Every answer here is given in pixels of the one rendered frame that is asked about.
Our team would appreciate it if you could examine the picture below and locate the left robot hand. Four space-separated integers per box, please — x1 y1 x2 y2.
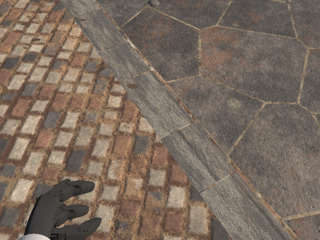
24 178 102 240

